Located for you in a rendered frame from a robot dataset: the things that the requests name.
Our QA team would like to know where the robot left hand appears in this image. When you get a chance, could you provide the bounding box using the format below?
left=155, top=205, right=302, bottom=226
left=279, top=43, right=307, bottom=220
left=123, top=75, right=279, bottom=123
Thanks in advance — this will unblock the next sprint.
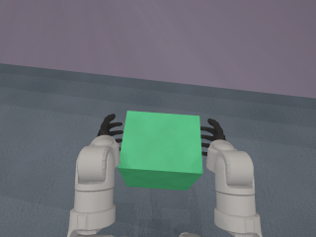
left=97, top=114, right=123, bottom=151

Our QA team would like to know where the right robot forearm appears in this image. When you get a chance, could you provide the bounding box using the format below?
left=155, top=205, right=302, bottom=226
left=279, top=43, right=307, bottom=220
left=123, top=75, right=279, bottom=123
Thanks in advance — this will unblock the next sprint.
left=206, top=139, right=263, bottom=237

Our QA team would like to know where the carton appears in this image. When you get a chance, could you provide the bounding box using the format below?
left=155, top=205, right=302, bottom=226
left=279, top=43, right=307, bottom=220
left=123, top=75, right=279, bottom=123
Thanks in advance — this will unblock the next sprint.
left=118, top=111, right=203, bottom=191

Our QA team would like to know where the left robot forearm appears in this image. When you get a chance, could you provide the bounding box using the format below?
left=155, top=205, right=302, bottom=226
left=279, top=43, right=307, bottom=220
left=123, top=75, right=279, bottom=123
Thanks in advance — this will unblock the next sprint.
left=67, top=134, right=120, bottom=237

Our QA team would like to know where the robot right hand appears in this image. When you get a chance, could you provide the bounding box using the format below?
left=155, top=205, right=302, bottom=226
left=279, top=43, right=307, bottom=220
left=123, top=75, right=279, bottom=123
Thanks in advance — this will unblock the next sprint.
left=200, top=118, right=226, bottom=156

